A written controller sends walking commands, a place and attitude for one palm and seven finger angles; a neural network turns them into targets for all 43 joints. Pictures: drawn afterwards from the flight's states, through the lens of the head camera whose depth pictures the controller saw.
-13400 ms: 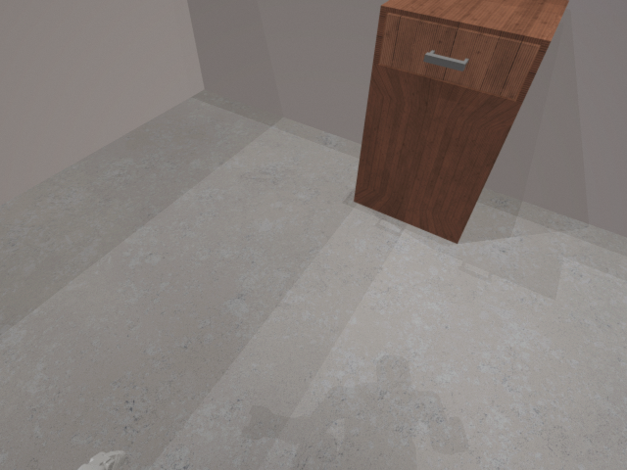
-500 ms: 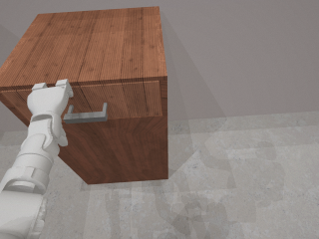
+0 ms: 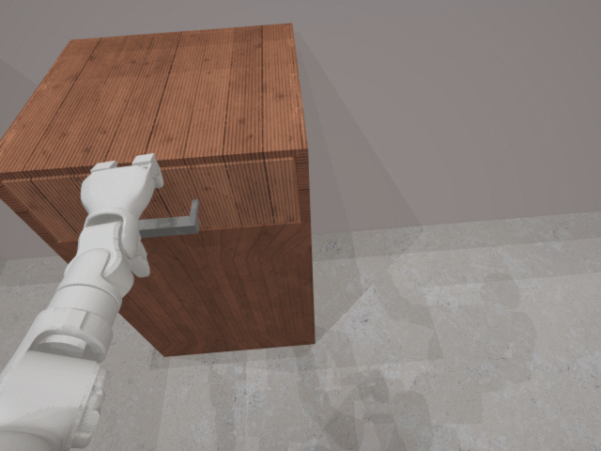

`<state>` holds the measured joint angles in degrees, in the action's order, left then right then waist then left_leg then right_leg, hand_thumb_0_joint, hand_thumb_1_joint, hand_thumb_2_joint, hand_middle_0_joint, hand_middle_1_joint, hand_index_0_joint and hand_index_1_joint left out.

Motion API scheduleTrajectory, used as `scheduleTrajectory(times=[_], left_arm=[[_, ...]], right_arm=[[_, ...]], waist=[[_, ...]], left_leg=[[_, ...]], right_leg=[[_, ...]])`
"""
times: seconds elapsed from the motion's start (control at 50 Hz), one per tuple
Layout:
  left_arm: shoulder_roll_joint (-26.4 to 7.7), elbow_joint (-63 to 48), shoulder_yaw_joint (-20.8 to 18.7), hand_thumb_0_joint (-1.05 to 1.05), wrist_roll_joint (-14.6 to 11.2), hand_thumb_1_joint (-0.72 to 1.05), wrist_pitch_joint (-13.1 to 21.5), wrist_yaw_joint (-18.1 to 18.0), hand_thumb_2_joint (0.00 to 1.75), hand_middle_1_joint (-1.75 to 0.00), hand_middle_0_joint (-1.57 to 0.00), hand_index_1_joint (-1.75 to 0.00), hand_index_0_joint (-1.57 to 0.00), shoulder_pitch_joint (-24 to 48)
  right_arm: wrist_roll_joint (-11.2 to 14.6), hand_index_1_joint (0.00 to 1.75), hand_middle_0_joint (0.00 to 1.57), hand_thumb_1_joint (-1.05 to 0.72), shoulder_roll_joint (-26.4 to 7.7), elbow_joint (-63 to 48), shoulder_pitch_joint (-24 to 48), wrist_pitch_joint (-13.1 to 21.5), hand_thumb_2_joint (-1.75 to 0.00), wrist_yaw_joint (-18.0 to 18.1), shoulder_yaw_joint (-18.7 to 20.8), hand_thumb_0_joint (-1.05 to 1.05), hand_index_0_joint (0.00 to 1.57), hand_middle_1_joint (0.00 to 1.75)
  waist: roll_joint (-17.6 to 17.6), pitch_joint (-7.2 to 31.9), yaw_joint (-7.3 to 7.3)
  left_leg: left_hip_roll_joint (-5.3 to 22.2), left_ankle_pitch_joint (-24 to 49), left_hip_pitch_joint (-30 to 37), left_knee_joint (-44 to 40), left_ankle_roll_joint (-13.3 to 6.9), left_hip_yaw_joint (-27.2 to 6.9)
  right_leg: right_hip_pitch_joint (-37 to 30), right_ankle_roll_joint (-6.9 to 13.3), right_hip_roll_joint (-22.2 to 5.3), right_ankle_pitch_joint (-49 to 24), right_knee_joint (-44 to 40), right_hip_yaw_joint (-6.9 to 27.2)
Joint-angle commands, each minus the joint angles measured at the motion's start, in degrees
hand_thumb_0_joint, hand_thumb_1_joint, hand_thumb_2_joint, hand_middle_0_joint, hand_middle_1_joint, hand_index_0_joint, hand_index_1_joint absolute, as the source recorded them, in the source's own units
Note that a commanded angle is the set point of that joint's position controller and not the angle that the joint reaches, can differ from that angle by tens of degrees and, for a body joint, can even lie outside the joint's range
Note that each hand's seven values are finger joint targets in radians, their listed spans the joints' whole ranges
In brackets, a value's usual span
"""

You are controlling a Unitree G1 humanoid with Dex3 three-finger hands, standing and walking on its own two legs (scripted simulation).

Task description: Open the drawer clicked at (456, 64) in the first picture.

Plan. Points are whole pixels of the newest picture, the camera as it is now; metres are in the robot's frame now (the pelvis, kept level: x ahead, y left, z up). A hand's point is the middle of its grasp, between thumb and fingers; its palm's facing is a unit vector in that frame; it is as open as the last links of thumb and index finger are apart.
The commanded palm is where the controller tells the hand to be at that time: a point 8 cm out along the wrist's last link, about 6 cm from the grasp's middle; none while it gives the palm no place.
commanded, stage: move the hooked fingers above the handle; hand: left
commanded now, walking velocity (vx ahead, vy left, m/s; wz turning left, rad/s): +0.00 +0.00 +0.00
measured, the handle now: (161, 217) +0.48 +0.26 +0.00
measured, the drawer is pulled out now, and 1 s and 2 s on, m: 0.00 0.00 0.00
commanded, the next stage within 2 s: none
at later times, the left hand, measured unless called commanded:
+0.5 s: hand (134, 214) +0.43 +0.26 +0.07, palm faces -0.03 +0.01 -1.00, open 13.7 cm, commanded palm +0.40 +0.25 +0.11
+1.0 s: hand (136, 233) +0.42 +0.26 +0.04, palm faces -0.16 -0.03 -0.99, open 13.9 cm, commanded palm +0.40 +0.25 +0.11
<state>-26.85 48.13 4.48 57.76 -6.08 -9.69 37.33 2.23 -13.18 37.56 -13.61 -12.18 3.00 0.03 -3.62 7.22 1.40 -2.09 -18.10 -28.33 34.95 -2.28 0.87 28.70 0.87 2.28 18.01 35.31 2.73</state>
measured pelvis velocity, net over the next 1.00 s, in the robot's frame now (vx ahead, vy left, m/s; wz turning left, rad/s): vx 0.01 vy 0.00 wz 0.04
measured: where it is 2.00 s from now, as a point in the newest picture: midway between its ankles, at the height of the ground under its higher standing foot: outside the picture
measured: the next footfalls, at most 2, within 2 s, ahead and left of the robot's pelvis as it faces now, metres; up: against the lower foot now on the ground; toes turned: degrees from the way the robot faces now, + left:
none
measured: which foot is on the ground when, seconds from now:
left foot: down 0.00-1.00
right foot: down 0.00-1.00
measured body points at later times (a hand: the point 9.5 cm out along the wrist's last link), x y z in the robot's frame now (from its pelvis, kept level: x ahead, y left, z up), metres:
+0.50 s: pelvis +0.00 +0.00 +0.00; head +0.05 -0.02 +0.44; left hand +0.43 +0.25 +0.12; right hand +0.08 -0.26 -0.14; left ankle -0.02 +0.10 -0.72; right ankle -0.01 -0.11 -0.73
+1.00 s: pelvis +0.01 +0.00 +0.00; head +0.06 -0.01 +0.44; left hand +0.42 +0.26 +0.10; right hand +0.10 -0.26 -0.14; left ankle -0.02 +0.10 -0.72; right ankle -0.01 -0.11 -0.73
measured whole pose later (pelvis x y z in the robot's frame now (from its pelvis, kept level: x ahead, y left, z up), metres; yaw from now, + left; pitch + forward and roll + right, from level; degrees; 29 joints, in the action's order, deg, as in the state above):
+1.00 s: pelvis +0.01 +0.00 +0.00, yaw +2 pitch +12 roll -1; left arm -28.5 45.0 7.7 55.1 -2.2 -4.7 35.4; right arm 1.3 -14.8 37.6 -16.7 -9.5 3.0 3.0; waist -3.2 6.7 1.4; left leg -2.4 -19.3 -29.9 37.1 -2.2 -1.6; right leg 28.8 1.1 2.0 19.3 35.8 0.2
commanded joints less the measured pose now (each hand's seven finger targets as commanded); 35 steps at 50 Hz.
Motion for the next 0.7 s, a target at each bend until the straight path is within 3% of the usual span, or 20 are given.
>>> scheduleTrajectory(times=[0.0, 0.04, 0.08, 0.1, 0.12, 0.14, 0.16, 0.2, 0.24, 0.28, 0.34, 0.38, 0.42, 0.44, 0.48, 0.52, 0.58, 0.6, 0.64, 0.68], left_arm=[[-16.54, -7.31, -4.52, 0.0, -0.7, -0.5, 4.18, 5.29, 0.3, -1.2, -0.3, -1.2, -0.3, 17.01], [-16.12, -12.91, -4.33, 0.0, -0.37, -0.5, 10.44, 6.09, 0.3, -1.2, -0.3, -1.2, -0.3, 20.02], [-14.36, -22.31, -2.93, 0.0, 0.16, -0.5, 16.71, 4.75, 0.3, -1.2, -0.3, -1.2, -0.3, 26.67], [-14.8, -25.22, -3.8, 0.0, 0.54, -0.5, 19.01, 3.36, 0.3, -1.2, -0.3, -1.2, -0.3, 27.62], [-15.95, -25.6, -5.55, 0.0, 0.57, -0.5, 20.38, 1.54, 0.3, -1.2, -0.3, -1.2, -0.3, 26.58], [-17.34, -26.58, -7.17, 0.0, 0.82, -0.5, 21.34, -0.43, 0.3, -1.2, -0.3, -1.2, -0.3, 27.48], [-16.65, -26.26, -7.09, 0.0, 0.75, -0.5, 21.46, -2.31, 0.3, -1.2, -0.3, -1.2, -0.3, 27.97], [-18.67, -22.35, -10.23, 0.0, 0.54, -0.5, 19.62, -6.37, 0.3, -1.2, -0.3, -1.2, -0.3, 26.76], [-20.7, -17.56, -12.95, 0.0, 0.38, -0.5, 15.71, -9.75, 0.3, -1.2, -0.3, -1.2, -0.3, 24.7], [-21.7, -12.42, -13.16, 0.0, 0.83, -0.5, 10.57, -11.22, 0.3, -1.2, -0.3, -1.2, -0.3, 23.65], [-19.78, -6.05, -9.19, 0.0, 2.24, -0.5, 3.39, -9.26, 0.3, -1.2, -0.3, -1.2, -0.3, 20.85], [-16.24, -4.66, -5.56, 0.0, 1.78, -0.5, 1.16, -5.16, 0.3, -1.2, -0.3, -1.2, -0.3, 17.83], [-12.03, -8.75, -1.83, 0.0, -0.19, -0.5, 1.75, -0.68, 0.3, -1.2, -0.3, -1.2, -0.3, 15.9], [-13.32, -8.27, -2.97, 0.0, -0.46, -0.5, 2.17, 0.77, 0.3, -1.2, -0.3, -1.2, -0.3, 14.05], [-10.67, -6.76, -0.79, 0.0, -1.37, -0.5, 3.4, 3.46, 0.3, -1.2, -0.3, -1.2, -0.3, 14.64], [-14.31, -9.99, -4.05, 0.0, -1.25, -0.5, 7.51, 4.3, 0.3, -1.2, -0.3, -1.2, -0.3, 16.87], [-18.66, -20.64, -8.18, 0.0, 0.45, -0.5, 14.89, 1.48, 0.3, -1.2, -0.3, -1.2, -0.3, 23.44], [-18.66, -23.24, -8.3, 0.0, 1.43, -0.5, 16.64, -0.44, 0.3, -1.2, -0.3, -1.2, -0.3, 25.67], [-21.3, -23.48, -12.65, 0.0, 2.65, -0.5, 17.98, -4.77, 0.3, -1.2, -0.3, -1.2, -0.3, 23.7], [-22.99, -21.94, -15.26, 0.0, 2.98, -0.5, 16.44, -8.77, 0.3, -1.2, -0.3, -1.2, -0.3, 23.58]], right_arm=[[0.05, 0.3, 0.2, -0.9, -10.44, -7.97, -1.34, 2.45, -0.9, 2.58, 3.41, 0.0, 0.2, 0.3], [-0.49, 0.3, 0.2, -0.9, -9.87, -8.34, -2.03, 3.22, -0.9, 2.75, 3.92, 0.0, 0.2, 0.3], [-1.29, 0.3, 0.2, -0.9, -8.64, -8.06, -3.21, 4.2, -0.9, 2.59, 5.01, 0.0, 0.2, 0.3], [-1.55, 0.3, 0.2, -0.9, -8.17, -7.49, -3.95, 4.6, -0.9, 2.4, 5.6, 0.0, 0.2, 0.3], [-1.64, 0.3, 0.2, -0.9, -8.1, -6.95, -4.63, 4.8, -0.9, 2.18, 5.96, 0.0, 0.2, 0.3], [-1.68, 0.3, 0.2, -0.9, -8.17, -6.23, -5.1, 5.0, -0.9, 2.03, 6.2, 0.0, 0.2, 0.3], [-1.73, 0.3, 0.2, -0.9, -8.17, -5.6, -5.52, 5.21, -0.9, 1.73, 6.4, 0.0, 0.2, 0.3], [-1.7, 0.3, 0.2, -0.9, -8.66, -4.24, -6.1, 5.39, -0.9, 1.18, 6.5, 0.0, 0.2, 0.3], [-1.54, 0.3, 0.2, -0.9, -9.02, -3.68, -5.58, 5.33, -0.9, 0.71, 6.23, 0.0, 0.2, 0.3], [-1.52, 0.3, 0.2, -0.9, -9.4, -3.53, -4.57, 4.98, -0.9, 0.23, 5.63, 0.0, 0.2, 0.3], [-1.1, 0.3, 0.2, -0.9, -9.86, -3.83, -4.2, 4.19, -0.9, -0.36, 5.31, 0.0, 0.2, 0.3], [-0.69, 0.3, 0.2, -0.9, -10.36, -5.17, -4.19, 3.49, -0.9, -0.46, 5.38, 0.0, 0.2, 0.3], [-0.24, 0.3, 0.2, -0.9, -10.53, -6.54, -4.22, 3.24, -0.9, -0.21, 5.59, 0.0, 0.2, 0.3], [-0.17, 0.3, 0.2, -0.9, -10.67, -6.64, -4.01, 2.88, -0.9, 0.04, 5.37, 0.0, 0.2, 0.3], [-0.01, 0.3, 0.2, -0.9, -10.68, -6.92, -3.66, 2.66, -0.9, 0.63, 4.69, 0.0, 0.2, 0.3], [-0.24, 0.3, 0.2, -0.9, -10.48, -7.39, -3.5, 2.98, -0.9, 1.19, 4.61, 0.0, 0.2, 0.3], [-1.15, 0.3, 0.2, -0.9, -9.37, -8.05, -3.68, 3.59, -0.9, 1.66, 5.06, 0.0, 0.2, 0.3], [-1.27, 0.3, 0.2, -0.9, -8.58, -7.76, -3.8, 3.94, -0.9, 1.55, 5.33, 0.0, 0.2, 0.3], [-1.66, 0.3, 0.2, -0.9, -8.05, -6.95, -4.12, 4.52, -0.9, 1.41, 5.69, 0.0, 0.2, 0.3], [-1.94, 0.3, 0.2, -0.9, -8.12, -5.9, -4.32, 4.89, -0.9, 1.07, 5.74, 0.0, 0.2, 0.3]], waist=[[11.19, 10.79, 0.47], [6.13, 11.72, 0.88], [-1.39, 15.79, 1.78], [-4.42, 18.86, 1.42], [-6.95, 19.53, 1.21], [-7.53, 21.21, 1.26], [-7.67, 21.98, 1.51], [-3.45, 21.36, 1.46], [-0.7, 19.82, 0.62], [0.38, 19.86, -0.42], [1.41, 20.96, -1.02], [2.91, 22.33, -0.39], [5.86, 21.11, 0.69], [6.93, 19.53, 0.43], [10.46, 13.05, 1.78], [9.59, 11.32, 1.04], [1.52, 16.93, -0.3], [-3.09, 19.25, -0.38], [-5.65, 20.59, -1.37], [-4.5, 21.29, -1.52]], left_leg=[[-0.22, 13.1, 2.7, -3.73, -1.59, 1.18], [-0.59, 13.03, 4.61, -2.41, -1.77, 0.54], [-0.61, 15.65, 9.46, -0.52, -1.66, -0.14], [-0.47, 17.83, 12.37, 0.63, -1.33, -0.91], [-0.35, 19.74, 13.9, 1.49, -0.96, -1.27], [-0.16, 21.51, 14.36, 2.42, -0.48, -1.85], [-0.06, 22.84, 14.74, 3.14, -0.01, -2.41], [-0.1, 21.96, 11.4, 3.37, 0.07, -2.8], [-0.59, 18.84, 6.62, 2.55, 0.02, -1.88], [-0.98, 17.99, 3.68, 1.51, 0.12, -0.99], [-0.56, 19.14, 3.57, 0.46, 0.04, 0.33], [-0.17, 21.2, 5.21, 0.13, -0.25, 0.52], [0.26, 21.51, 6.83, -0.08, -0.98, 0.57], [0.28, 20.41, 6.38, -0.61, -1.11, 0.52], [0.11, 16.56, 4.77, -1.62, -1.42, 0.18], [-0.07, 14.29, 4.4, -1.74, -1.61, 0.1], [-0.37, 16.92, 7.4, -0.7, -1.46, -0.83], [-0.32, 19.18, 9.59, 0.1, -1.17, -1.22], [-0.01, 23.29, 10.74, 1.49, -0.35, -1.85], [-0.08, 24.27, 9.36, 1.97, 0.18, -2.13]], right_leg=[[-14.41, 0.32, -1.47, -17.65, -5.59, -1.58], [-11.69, 0.72, -1.28, -16.34, -4.95, -0.92], [-8.13, 1.35, -0.95, -15.02, -3.86, -0.81], [-5.94, 1.65, -0.53, -14.67, -2.85, -0.9], [-4.05, 1.94, -0.23, -14.6, -2.11, -1.27], [-2.69, 2.03, 0.01, -14.74, -0.9, -1.72], [-1.18, 2.11, 0.28, -14.74, 0.11, -2.21], [-1.13, 1.97, 0.54, -14.29, 0.89, -2.98], [-3.23, 1.87, 0.47, -13.98, 0.81, -3.26], [-6.17, 1.88, 0.4, -14.79, 0.72, -3.27], [-9.24, 1.67, 0.18, -17.74, -0.12, -3.01], [-11.66, 1.59, 0.11, -20.57, -0.83, -2.76], [-12.68, 1.0, -0.24, -22.32, -2.16, -2.41], [-12.84, 0.92, -0.26, -21.37, -2.59, -2.37], [-11.0, 0.69, -0.5, -18.61, -4.24, -2.51], [-9.98, 0.77, -0.62, -16.07, -4.29, -2.04], [-9.21, 1.68, -0.5, -15.26, -2.36, -1.59], [-7.54, 1.97, -0.26, -15.71, -1.33, -1.55], [-5.28, 2.36, 0.27, -16.23, 0.45, -2.36], [-5.16, 2.41, 0.62, -16.24, 1.48, -3.08]])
